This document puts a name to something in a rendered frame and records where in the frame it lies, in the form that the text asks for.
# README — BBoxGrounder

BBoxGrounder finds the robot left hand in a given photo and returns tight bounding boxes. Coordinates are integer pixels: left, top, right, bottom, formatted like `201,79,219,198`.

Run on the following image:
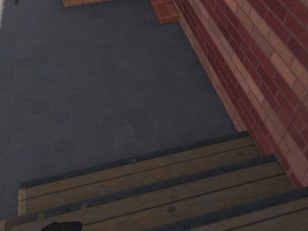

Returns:
40,221,83,231

